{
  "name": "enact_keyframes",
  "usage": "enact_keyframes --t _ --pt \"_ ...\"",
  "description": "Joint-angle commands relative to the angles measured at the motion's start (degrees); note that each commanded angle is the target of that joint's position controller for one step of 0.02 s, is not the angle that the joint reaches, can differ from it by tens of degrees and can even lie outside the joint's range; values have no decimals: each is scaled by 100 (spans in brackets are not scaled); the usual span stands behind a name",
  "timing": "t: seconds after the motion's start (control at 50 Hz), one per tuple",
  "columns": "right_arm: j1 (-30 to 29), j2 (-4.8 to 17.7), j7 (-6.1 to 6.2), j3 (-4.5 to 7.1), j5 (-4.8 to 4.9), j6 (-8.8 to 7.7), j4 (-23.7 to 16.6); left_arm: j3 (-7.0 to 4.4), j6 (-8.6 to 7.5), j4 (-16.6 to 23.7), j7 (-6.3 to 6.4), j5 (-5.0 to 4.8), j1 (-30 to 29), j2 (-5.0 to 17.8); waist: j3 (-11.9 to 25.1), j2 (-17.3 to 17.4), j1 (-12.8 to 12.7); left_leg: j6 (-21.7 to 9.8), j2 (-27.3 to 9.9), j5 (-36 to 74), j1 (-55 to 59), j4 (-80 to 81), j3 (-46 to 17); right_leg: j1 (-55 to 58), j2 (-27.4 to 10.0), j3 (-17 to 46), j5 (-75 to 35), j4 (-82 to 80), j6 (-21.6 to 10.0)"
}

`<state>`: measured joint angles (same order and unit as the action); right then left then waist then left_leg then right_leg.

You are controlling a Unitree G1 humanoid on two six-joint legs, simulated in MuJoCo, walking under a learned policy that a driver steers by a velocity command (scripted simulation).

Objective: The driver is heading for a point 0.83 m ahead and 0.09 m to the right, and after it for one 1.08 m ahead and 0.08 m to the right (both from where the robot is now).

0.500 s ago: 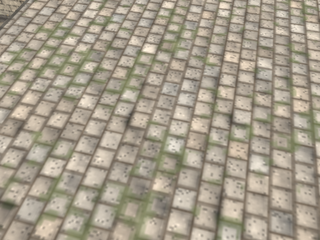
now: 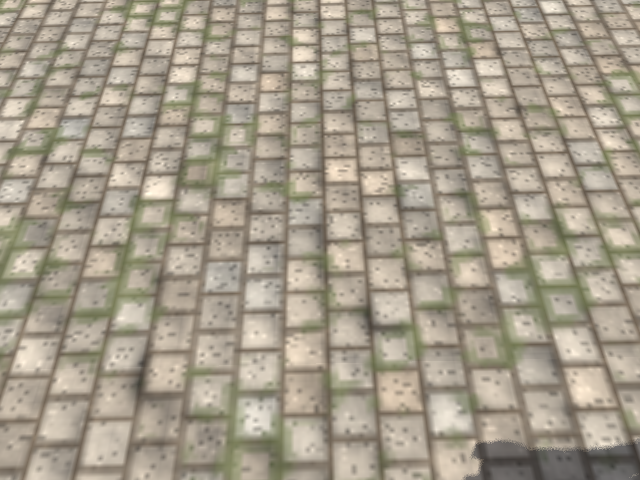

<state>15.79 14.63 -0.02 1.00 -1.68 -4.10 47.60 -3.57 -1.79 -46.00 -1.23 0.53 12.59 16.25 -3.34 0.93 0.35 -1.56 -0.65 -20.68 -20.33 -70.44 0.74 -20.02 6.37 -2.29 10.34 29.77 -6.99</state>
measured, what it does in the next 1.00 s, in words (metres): walks ahead, turning right: left foot, then right foot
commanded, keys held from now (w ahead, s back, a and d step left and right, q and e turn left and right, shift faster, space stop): w+e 0.46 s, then w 0.40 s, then w+q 0.14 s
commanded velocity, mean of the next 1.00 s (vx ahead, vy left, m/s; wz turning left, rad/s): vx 0.50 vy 0.00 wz -0.36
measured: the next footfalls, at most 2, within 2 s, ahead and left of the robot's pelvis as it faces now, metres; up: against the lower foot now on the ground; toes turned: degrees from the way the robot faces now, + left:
left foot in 0.38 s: +0.41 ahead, +0.11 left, +0.00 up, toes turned -15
right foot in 0.88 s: +0.57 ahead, -0.18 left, +0.00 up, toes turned -25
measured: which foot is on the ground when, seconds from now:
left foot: up 0.00-0.36, down 0.38-0.88, up 0.90-1.00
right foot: down 0.00-0.38, up 0.40-0.86, down 0.88-1.00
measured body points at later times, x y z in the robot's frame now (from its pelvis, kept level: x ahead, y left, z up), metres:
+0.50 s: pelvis +0.29 +0.04 +0.00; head +0.32 +0.04 +0.45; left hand +0.41 +0.30 -0.12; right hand +0.37 -0.26 -0.09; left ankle +0.37 +0.12 -0.73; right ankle +0.14 -0.04 -0.65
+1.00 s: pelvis +0.52 -0.08 +0.01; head +0.54 -0.11 +0.46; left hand +0.75 +0.09 -0.10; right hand +0.43 -0.32 -0.14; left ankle +0.47 +0.08 -0.64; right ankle +0.54 -0.16 -0.73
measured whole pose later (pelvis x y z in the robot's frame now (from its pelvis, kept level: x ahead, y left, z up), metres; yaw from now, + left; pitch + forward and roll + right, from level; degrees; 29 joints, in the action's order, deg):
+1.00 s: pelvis +0.52 -0.08 +0.01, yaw -21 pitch +1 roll +1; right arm 22.3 14.0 -0.7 1.9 -0.5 -2.5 51.9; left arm -1.1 -3.4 -45.0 -0.5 1.7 9.1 13.3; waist -2.2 1.3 2.5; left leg -3.3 -1.6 -21.2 -19.4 -62.4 0.3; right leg -17.4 1.3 -5.5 11.4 27.8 -4.4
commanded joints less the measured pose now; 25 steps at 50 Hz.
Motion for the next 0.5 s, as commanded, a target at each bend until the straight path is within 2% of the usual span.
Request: enact_keyframes --t 0.02,0.04,0.08,0.14,0.18,0.26,0.3,0.32,0.34,0.36,0.38,0.4,0.42,0.44,0.46,0.48,0.5 --pt "138 596 -35 104 -128 76 -482 -144 -54 135 66 -54 422 600 280 -78 124 192 -479 182 -1154 315 -332 935 -1534 2049 -1366 -1650 -968" --pt "174 548 -53 91 -147 162 -496 -159 -106 128 52 -49 463 656 329 -152 152 261 -463 241 -1076 472 -241 800 -1428 1919 -1590 -1687 -990" --pt "-29 500 -77 78 -131 228 -603 -208 -152 97 45 -50 561 816 286 -226 145 390 -485 587 -1167 966 -129 634 -1263 1754 -1561 -1821 -977" --pt "-786 498 -81 70 -104 229 -859 -233 -148 42 48 -62 843 850 93 -336 -112 525 -499 1333 -1534 1934 -81 781 -1120 1779 -1308 -1903 -815" --pt "-1172 479 -92 54 -73 217 -973 -252 -136 7 53 -67 1046 861 112 -416 -303 541 -422 1748 -1613 2494 -98 1063 -1072 1829 -1320 -1790 -696" --pt "-1773 514 -117 25 -14 140 -1197 -280 -108 -18 103 3 1362 916 146 -459 -561 478 -193 1897 -1607 3257 -113 1630 -1178 2084 -1875 -1389 -626" --pt "-1758 608 -113 40 7 89 -1253 -300 -106 44 147 39 1287 987 171 -517 -483 376 -102 1697 -1258 3621 -215 1739 -1292 2306 -2089 -1144 -509" --pt "-1534 692 -102 66 14 65 -1208 -311 -110 102 167 51 1127 1034 201 -550 -336 302 -49 1518 -848 3837 -255 1656 -1325 2399 -2139 -1009 -401" --pt "-1170 789 -74 106 26 38 -1108 -322 -118 158 170 64 943 1087 283 -585 -146 217 48 1270 -258 3986 -236 1489 -1313 2454 -2355 -769 -292" --pt "-542 906 -19 168 18 -6 -916 -320 -141 191 146 51 803 1117 538 -470 166 112 186 1152 598 4237 -154 1318 -1127 2390 -2695 -153 -170" --pt "194 1145 56 255 -55 -90 -762 -267 -188 205 91 -5 786 948 1016 -59 528 -79 -226 1026 1744 4517 -509 912 -714 2050 -2387 1039 -17" --pt "973 1629 157 370 -197 -100 -791 -127 -232 407 72 -151 994 430 1930 792 705 -423 -1763 -440 3188 4835 -2240 -85 -207 1383 -523 2773 169" --pt "690 1922 138 457 -167 4 -784 -92 -202 554 68 -112 1480 380 2055 1888 239 -922 -2576 -672 3510 5582 -4589 -1439 271 907 2305 3680 233" --pt "319 1321 113 365 -92 59 -843 -133 -90 315 116 59 1314 740 1261 791 129 -930 -2399 -1289 2819 5511 -4167 -1789 -314 963 1786 4167 183" --pt "31 866 89 259 -42 62 -886 -138 -63 313 53 93 916 749 661 191 151 -818 -2076 -912 2112 5597 -3188 -1695 -491 884 1261 4035 216" --pt "-98 693 68 205 -52 49 -846 -114 -49 338 -3 101 745 615 407 174 81 -698 -1758 -108 1680 5733 -2422 -1529 -641 836 973 3775 262" --pt "-24 640 72 182 -41 10 -752 -104 -7 354 -55 163 671 547 284 420 46 -646 -1542 568 1453 5800 -1900 -1426 -728 802 883 3615 312"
